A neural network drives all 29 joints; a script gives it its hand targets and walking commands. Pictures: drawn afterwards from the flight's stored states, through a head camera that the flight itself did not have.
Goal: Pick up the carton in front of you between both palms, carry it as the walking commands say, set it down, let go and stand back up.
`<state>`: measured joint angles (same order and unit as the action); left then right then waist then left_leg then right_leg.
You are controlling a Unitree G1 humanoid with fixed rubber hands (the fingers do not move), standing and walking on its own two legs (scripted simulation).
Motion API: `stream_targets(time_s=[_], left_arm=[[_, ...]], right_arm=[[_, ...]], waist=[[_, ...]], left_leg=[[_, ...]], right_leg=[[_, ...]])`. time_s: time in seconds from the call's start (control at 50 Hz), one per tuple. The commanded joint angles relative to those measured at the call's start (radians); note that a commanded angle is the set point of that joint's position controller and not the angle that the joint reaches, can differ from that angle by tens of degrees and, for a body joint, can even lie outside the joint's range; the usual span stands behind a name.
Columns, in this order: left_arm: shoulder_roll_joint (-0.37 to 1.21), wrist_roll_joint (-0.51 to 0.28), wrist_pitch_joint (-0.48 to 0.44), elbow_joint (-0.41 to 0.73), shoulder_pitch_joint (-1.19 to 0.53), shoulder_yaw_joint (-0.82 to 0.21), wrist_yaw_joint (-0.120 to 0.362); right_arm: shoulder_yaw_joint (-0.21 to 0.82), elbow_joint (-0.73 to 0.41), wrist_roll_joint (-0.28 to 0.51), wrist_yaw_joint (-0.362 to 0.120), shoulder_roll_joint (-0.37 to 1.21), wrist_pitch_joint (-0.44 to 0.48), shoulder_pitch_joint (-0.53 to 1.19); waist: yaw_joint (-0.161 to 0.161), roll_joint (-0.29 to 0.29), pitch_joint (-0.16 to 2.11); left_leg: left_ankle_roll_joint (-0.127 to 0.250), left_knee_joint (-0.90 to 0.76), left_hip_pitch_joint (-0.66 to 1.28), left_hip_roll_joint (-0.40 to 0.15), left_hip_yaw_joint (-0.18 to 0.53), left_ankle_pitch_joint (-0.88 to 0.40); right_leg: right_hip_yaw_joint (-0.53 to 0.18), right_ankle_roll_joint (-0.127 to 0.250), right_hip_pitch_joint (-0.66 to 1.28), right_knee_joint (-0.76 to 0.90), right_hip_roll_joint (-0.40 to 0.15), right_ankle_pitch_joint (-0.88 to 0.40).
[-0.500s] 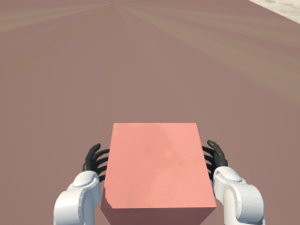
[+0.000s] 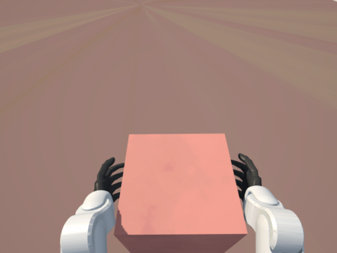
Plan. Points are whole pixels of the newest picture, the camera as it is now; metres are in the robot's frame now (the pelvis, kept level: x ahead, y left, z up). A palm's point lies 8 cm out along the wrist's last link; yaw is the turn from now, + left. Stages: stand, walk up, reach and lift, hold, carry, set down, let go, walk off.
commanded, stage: carry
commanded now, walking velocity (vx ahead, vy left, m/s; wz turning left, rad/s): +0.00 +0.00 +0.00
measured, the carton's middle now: (176, 200) +0.24 +0.00 +0.02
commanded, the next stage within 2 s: hold in 1.90 s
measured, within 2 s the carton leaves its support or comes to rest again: neither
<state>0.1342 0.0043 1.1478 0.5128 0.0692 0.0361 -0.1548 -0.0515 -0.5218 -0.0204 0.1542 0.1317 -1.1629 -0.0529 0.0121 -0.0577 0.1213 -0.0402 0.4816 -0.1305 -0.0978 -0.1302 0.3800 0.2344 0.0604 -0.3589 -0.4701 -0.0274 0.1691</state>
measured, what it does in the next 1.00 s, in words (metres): stands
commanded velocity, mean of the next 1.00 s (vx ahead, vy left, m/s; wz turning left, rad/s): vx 0.00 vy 0.00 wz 0.00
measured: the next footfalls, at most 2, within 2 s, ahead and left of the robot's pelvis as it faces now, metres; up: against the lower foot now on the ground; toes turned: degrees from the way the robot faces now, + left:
none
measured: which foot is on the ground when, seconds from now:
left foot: down 0.00-1.00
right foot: down 0.00-1.00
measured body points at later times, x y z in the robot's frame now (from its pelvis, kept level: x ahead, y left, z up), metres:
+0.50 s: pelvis +0.02 +0.02 -0.01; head -0.01 +0.02 +0.44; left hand +0.25 +0.17 +0.07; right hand +0.26 -0.13 +0.07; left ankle -0.10 +0.12 -0.73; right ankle +0.05 -0.09 -0.73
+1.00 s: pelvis -0.03 +0.02 +0.00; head -0.04 +0.02 +0.45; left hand +0.25 +0.18 +0.03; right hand +0.26 -0.13 +0.03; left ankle -0.10 +0.12 -0.73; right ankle +0.05 -0.09 -0.73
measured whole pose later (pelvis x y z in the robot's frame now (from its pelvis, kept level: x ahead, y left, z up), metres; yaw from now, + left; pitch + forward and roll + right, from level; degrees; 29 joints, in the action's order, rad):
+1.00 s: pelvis -0.03 +0.02 +0.00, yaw +1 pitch +1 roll +0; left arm 0.13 0.18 0.86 -0.01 -0.13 0.11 -0.05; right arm -0.13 0.03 -0.19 0.05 0.13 -0.86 0.15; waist 0.00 -0.01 0.08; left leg 0.00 0.52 -0.15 -0.04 -0.13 0.39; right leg 0.22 0.03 -0.38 -0.51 -0.09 0.15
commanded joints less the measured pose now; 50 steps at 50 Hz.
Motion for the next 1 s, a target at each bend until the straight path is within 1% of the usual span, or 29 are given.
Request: stream_targets(time_s=[0.0, 0.08, 0.14, 0.18, 0.26, 0.34, 0.4, 0.46, 0.5, 0.56, 0.64, 0.8, 0.88, 0.98], left_arm=[[0.665, -0.182, -0.015, 0.113, -0.349, -0.535, 0.033], [0.66, -0.178, -0.018, 0.119, -0.327, -0.542, 0.031], [0.658, -0.172, -0.017, 0.121, -0.323, -0.545, 0.028], [0.66, -0.171, -0.017, 0.122, -0.327, -0.546, 0.028], [0.661, -0.166, -0.018, 0.121, -0.329, -0.545, 0.026], [0.649, -0.157, -0.016, 0.111, -0.323, -0.541, 0.022], [0.638, -0.148, -0.016, 0.094, -0.332, -0.542, 0.027], [0.624, -0.138, -0.02, 0.058, -0.357, -0.547, 0.045], [0.601, -0.128, -0.027, 0.023, -0.375, -0.54, 0.061], [0.555, -0.104, -0.049, -0.038, -0.401, -0.509, 0.081], [0.565, -0.095, -0.089, -0.101, -0.451, -0.495, 0.111], [0.593, -0.053, -0.192, -0.258, -0.522, -0.449, 0.174], [0.615, -0.025, -0.264, -0.35, -0.569, -0.418, 0.209], [0.662, 0.004, -0.37, -0.491, -0.64, -0.378, 0.255]], right_arm=[[0.562, -0.109, 0.175, -0.029, 0.656, 0.018, 0.339], [0.555, -0.095, 0.178, -0.031, 0.654, 0.025, 0.298], [0.548, -0.091, 0.175, -0.032, 0.65, 0.028, 0.29], [0.548, -0.093, 0.177, -0.033, 0.651, 0.029, 0.296], [0.548, -0.096, 0.18, -0.036, 0.648, 0.029, 0.304], [0.546, -0.093, 0.178, -0.036, 0.633, 0.028, 0.298], [0.55, -0.078, 0.17, -0.042, 0.624, 0.028, 0.31], [0.555, -0.043, 0.158, -0.059, 0.615, 0.034, 0.335], [0.549, -0.007, 0.146, -0.073, 0.596, 0.041, 0.353], [0.523, 0.057, 0.126, -0.091, 0.552, 0.064, 0.385], [0.507, 0.128, 0.114, -0.12, 0.559, 0.103, 0.434], [0.455, 0.293, 0.061, -0.181, 0.591, 0.207, 0.507], [0.427, 0.382, 0.035, -0.213, 0.617, 0.277, 0.551], [0.395, 0.516, 0.011, -0.259, 0.666, 0.381, 0.62]], waist=[[-0.009, 0.099, 0.228], [-0.011, 0.065, 0.26], [-0.011, 0.055, 0.255], [-0.011, 0.05, 0.244], [-0.012, 0.029, 0.218], [-0.013, 0.017, 0.197], [-0.013, 0.017, 0.169], [-0.013, 0.029, 0.139], [-0.013, 0.036, 0.127], [-0.012, 0.039, 0.109], [-0.01, 0.04, 0.1], [-0.012, 0.048, 0.12], [-0.012, 0.052, 0.127], [-0.013, 0.056, 0.147]], left_leg=[[-0.008, -0.034, -0.025, -0.058, 0.028, -0.348], [-0.01, 0.004, -0.027, -0.053, 0.023, -0.501], [-0.01, 0.01, -0.034, -0.05, 0.025, -0.554], [-0.008, 0.005, -0.03, -0.052, 0.029, -0.579], [0.002, 0.001, -0.009, -0.068, 0.041, -0.651], [0.016, 0.001, -0.008, -0.08, 0.05, -0.659], [0.026, -0.004, -0.029, -0.082, 0.051, -0.604], [0.03, -0.021, -0.052, -0.075, 0.056, -0.513], [0.033, -0.034, -0.063, -0.071, 0.059, -0.454], [0.038, -0.058, -0.082, -0.068, 0.065, -0.362], [0.044, -0.081, -0.101, -0.064, 0.071, -0.272], [0.052, -0.087, -0.12, -0.056, 0.074, -0.202], [0.055, -0.087, -0.128, -0.052, 0.077, -0.171], [0.057, -0.08, -0.131, -0.048, 0.082, -0.157]], right_leg=[[-0.159, -0.012, 0.291, -0.011, -0.167, -0.613], [-0.14, -0.003, 0.31, -0.087, -0.164, -0.736], [-0.125, -0.003, 0.299, -0.109, -0.158, -0.75], [-0.116, -0.007, 0.28, -0.113, -0.152, -0.715], [-0.103, -0.019, 0.231, -0.114, -0.138, -0.574], [-0.102, -0.024, 0.203, -0.118, -0.137, -0.454], [-0.101, -0.03, 0.185, -0.106, -0.136, -0.378], [-0.11, -0.034, 0.183, -0.085, -0.142, -0.361], [-0.115, -0.035, 0.185, -0.069, -0.145, -0.342], [-0.12, -0.036, 0.183, -0.044, -0.145, -0.277], [-0.125, -0.037, 0.183, -0.021, -0.145, -0.213], [-0.127, -0.038, 0.19, -0.003, -0.149, -0.181], [-0.131, -0.038, 0.191, 0.006, -0.15, -0.162], [-0.134, -0.036, 0.199, 0.007, -0.153, -0.165]])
